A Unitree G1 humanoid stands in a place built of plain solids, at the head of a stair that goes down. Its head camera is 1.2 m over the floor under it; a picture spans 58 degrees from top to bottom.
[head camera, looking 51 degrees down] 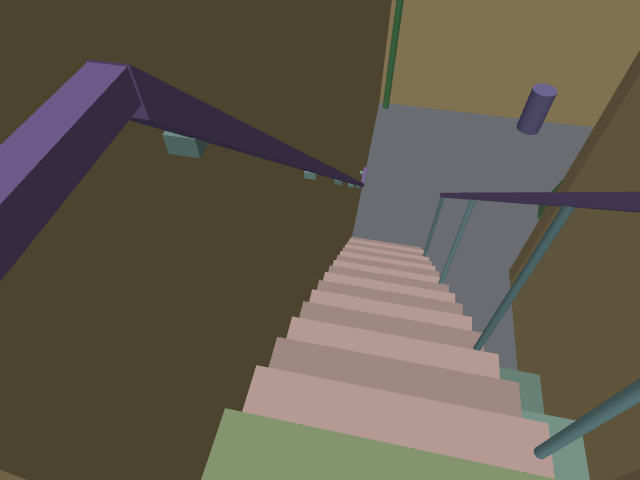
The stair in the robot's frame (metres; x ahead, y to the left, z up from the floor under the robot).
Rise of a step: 0.20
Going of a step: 0.21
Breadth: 0.94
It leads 12 degrees to the right of straight ahead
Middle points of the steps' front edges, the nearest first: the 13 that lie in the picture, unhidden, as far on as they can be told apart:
0.29 -0.20 0.00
0.50 -0.25 -0.20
0.70 -0.29 -0.41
0.91 -0.33 -0.61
1.12 -0.37 -0.82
1.32 -0.41 -1.02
1.53 -0.46 -1.22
1.73 -0.50 -1.43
1.94 -0.54 -1.63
2.14 -0.58 -1.84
2.35 -0.62 -2.04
2.56 -0.67 -2.25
2.76 -0.71 -2.45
